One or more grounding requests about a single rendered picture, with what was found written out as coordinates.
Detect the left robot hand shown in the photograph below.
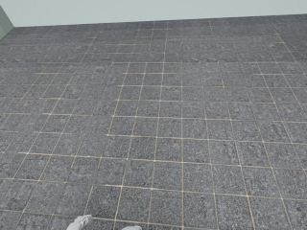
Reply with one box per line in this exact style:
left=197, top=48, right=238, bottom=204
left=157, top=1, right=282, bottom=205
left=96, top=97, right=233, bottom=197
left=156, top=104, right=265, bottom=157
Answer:
left=66, top=215, right=92, bottom=230

